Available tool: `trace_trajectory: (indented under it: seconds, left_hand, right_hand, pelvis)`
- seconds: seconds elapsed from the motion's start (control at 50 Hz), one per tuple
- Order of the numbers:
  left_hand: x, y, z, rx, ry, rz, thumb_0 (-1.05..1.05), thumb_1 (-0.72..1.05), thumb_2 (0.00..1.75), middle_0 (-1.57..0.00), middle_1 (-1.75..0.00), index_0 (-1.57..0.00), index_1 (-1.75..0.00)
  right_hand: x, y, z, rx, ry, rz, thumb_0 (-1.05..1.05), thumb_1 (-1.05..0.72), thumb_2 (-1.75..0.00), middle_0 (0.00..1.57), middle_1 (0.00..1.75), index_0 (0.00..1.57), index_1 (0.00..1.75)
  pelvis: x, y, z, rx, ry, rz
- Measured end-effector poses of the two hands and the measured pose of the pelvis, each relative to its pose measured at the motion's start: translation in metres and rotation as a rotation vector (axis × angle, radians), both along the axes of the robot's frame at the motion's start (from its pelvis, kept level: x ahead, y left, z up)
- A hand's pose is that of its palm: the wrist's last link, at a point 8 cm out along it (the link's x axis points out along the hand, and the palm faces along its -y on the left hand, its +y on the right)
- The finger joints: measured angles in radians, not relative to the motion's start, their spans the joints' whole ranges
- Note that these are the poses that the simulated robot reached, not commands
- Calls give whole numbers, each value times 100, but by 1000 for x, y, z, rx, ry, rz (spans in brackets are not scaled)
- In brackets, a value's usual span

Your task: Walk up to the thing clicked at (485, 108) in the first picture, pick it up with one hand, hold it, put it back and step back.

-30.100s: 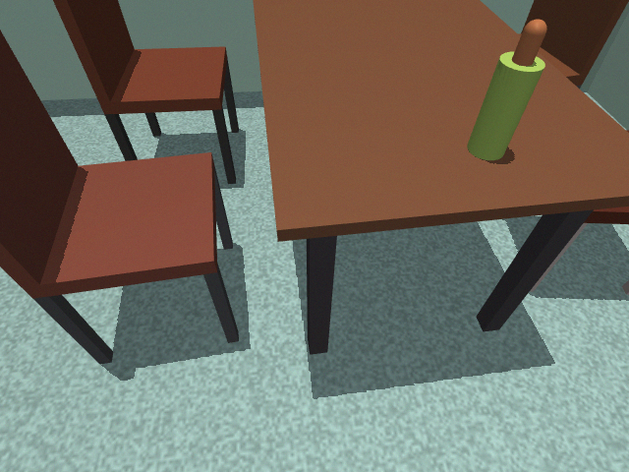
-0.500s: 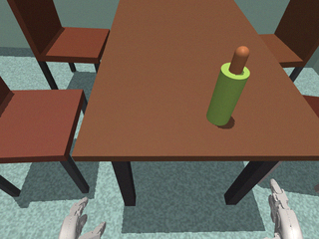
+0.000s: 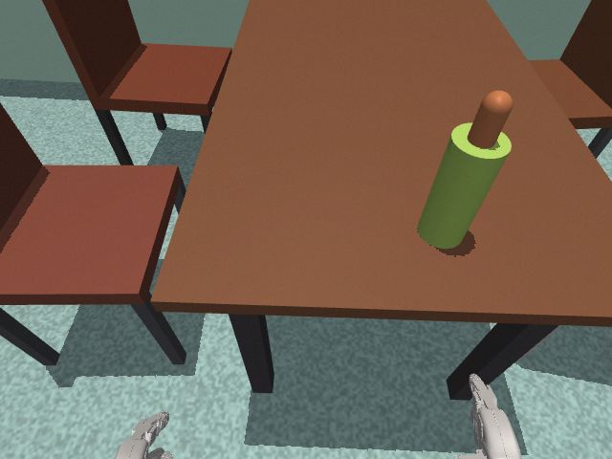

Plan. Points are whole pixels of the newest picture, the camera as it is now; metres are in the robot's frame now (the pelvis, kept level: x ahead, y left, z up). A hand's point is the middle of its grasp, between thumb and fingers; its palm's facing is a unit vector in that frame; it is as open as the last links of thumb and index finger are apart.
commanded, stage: home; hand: right
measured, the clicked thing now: (465, 174) +0.48 -0.22 +0.10
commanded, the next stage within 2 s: stand in 1.96 s
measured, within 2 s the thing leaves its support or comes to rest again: neither
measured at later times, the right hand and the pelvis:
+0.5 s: hand out of the picture +0.07 -0.27 -0.14, palm faces -0.04 +0.91 -0.41, open 17.5 cm; pelvis -0.01 +0.00 +0.00, yaw +0 degrees
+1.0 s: hand out of the picture +0.03 -0.26 -0.14, palm faces -0.07 +0.93 -0.36, open 17.4 cm; pelvis -0.03 -0.01 +0.01, yaw +1 degrees
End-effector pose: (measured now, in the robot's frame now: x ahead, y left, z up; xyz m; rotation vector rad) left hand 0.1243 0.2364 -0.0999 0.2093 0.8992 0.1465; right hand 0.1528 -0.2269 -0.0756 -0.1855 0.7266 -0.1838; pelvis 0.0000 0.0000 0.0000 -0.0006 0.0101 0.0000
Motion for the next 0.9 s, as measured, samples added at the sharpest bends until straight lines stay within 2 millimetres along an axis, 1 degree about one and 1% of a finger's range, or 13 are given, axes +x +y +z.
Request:
trace_trajectory:
  seconds: [0.12,0.18,0.26,0.36,0.42,0.48,0.58,0.68,0.78,0.9]
  left_hand:
    - [1,1,-2,-4,22,10,1,90,90,-20,-30,-20,-30]
    - [2,6,-5,15,45,-38,1,90,90,-20,-30,-20,-30]
    - [-6,24,-8,39,80,-31,1,90,90,-20,-30,-20,-30]
    - [-27,47,-10,80,154,-8,1,90,90,-20,-29,-20,-30]
    - [-42,56,-11,98,209,2,1,90,90,-20,-29,-20,-30]
    - [-57,60,-11,109,259,10,1,90,90,-20,-29,-20,-30]
    - [-78,61,-13,111,317,21,1,90,90,-20,-29,-20,-30]
    - [-94,56,-15,100,354,28,1,90,90,-20,-29,-20,-30]
    - [-105,52,-17,88,374,37,1,90,90,-20,-29,-20,-30]
    - [-111,51,-18,80,381,50,0,90,90,-20,-29,-20,-30]
  right_hand:
    - [3,3,-3,5,16,1,-1,54,-5,5,5,6,5]
    - [-1,-4,-9,-33,79,78,-1,54,-5,5,5,6,5]
    - [-20,-31,-16,-86,194,86,-1,54,-5,6,5,6,5]
    - [-51,-64,-18,-144,309,44,-1,55,-5,6,5,6,5]
    - [-70,-78,-18,-163,367,19,-1,55,-5,6,5,6,5]
    - [-88,-86,-20,-170,422,2,-1,55,-5,5,5,6,5]
    - [-109,-90,-24,-161,486,-9,-1,54,-5,5,5,6,5]
    - [-122,-86,-29,-140,521,-4,-1,54,-5,5,5,6,5]
    - [-128,-82,-31,-124,536,4,-1,54,-5,6,5,6,5]
    - [-128,-79,-32,-118,535,8,-1,53,-5,6,5,6,5]
  pelvis:
    - [3,0,0,-2,5,4]
    - [3,0,-1,-1,6,0]
    - [4,-1,-2,0,-11,2]
    - [1,-2,0,0,-34,2]
    - [-3,-3,2,-1,-43,2]
    - [-7,-4,4,0,-50,2]
    - [-14,-6,6,0,-60,4]
    - [-20,-8,8,-1,-63,6]
    - [-23,-9,9,-3,-62,8]
    - [-25,-9,9,-4,-63,10]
